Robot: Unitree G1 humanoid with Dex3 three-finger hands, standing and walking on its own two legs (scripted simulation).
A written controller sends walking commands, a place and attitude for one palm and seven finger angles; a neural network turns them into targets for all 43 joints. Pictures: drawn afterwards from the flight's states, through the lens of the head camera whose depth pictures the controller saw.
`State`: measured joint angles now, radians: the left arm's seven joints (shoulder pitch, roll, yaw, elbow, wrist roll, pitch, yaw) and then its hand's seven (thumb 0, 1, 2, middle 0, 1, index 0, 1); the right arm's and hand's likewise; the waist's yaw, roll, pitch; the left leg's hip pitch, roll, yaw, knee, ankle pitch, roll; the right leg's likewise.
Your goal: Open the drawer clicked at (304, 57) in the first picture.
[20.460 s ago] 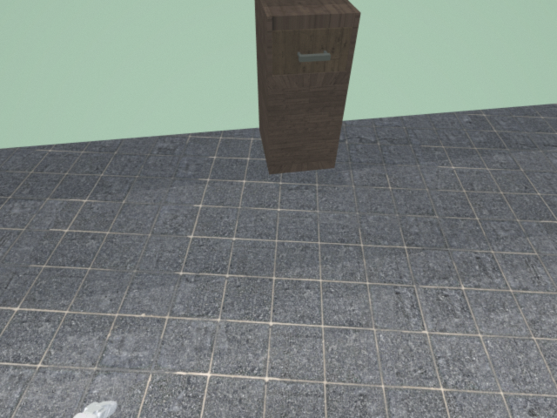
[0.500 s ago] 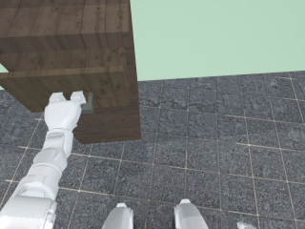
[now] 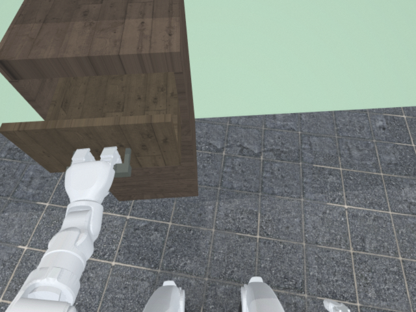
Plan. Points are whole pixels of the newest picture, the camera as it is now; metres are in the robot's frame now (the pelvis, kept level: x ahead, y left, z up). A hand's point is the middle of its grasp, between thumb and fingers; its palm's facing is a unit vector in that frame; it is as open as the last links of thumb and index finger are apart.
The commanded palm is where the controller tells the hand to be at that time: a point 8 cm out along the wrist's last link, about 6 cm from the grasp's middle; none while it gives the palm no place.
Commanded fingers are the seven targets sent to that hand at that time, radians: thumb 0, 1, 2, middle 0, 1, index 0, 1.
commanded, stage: pull the drawer open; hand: left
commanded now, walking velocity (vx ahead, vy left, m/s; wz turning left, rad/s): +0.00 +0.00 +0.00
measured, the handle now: (100, 162) +0.42 +0.25 -0.03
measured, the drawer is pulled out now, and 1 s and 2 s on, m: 0.13 0.26 0.30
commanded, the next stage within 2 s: open the thumb to release the handle in 1.80 s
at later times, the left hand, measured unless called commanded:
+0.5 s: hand (97, 218) +0.30 +0.24 -0.05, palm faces -0.03 -0.03 -1.00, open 5.4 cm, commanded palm +0.27 +0.24 +0.00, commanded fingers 0.00 0.90 0.90 -0.40 -1.35 -0.40 -1.35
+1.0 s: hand (92, 250) +0.24 +0.23 -0.05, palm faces -0.03 -0.03 -1.00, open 5.4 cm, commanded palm +0.21 +0.24 +0.00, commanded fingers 0.00 0.90 0.90 -0.40 -1.35 -0.40 -1.35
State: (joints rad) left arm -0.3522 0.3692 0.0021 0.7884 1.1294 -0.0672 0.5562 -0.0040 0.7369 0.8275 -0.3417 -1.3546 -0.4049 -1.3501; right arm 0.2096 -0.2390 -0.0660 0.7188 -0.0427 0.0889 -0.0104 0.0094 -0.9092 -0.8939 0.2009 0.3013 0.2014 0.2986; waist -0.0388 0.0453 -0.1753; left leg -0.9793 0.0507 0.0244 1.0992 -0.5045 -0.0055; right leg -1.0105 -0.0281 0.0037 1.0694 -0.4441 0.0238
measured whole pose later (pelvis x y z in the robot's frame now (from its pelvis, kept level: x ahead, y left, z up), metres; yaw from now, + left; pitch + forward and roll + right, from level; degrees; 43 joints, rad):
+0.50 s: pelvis +0.01 +0.00 +0.01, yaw +0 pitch +19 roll +0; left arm -0.06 0.32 -0.05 0.53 1.14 -0.01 0.59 0.00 0.73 0.84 -0.33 -1.35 -0.42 -1.35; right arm 0.15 -0.23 -0.06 0.67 -0.04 0.06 -0.02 0.01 -0.91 -0.89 0.20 0.30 0.20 0.30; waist 0.00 0.04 -0.17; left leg -0.90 0.05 0.02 1.08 -0.51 -0.01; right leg -0.93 -0.03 0.00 1.06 -0.46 0.02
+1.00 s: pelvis +0.01 -0.01 +0.00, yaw +0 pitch +18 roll +0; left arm 0.21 0.31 -0.05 0.31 1.14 -0.01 0.61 0.00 0.72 0.84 -0.32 -1.35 -0.42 -1.35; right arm 0.12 -0.22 -0.05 0.65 -0.06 0.04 -0.02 0.01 -0.91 -0.89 0.20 0.30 0.20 0.30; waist 0.01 0.03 -0.17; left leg -0.88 0.05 0.01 1.11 -0.54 -0.02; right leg -0.92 -0.02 -0.01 1.10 -0.49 0.01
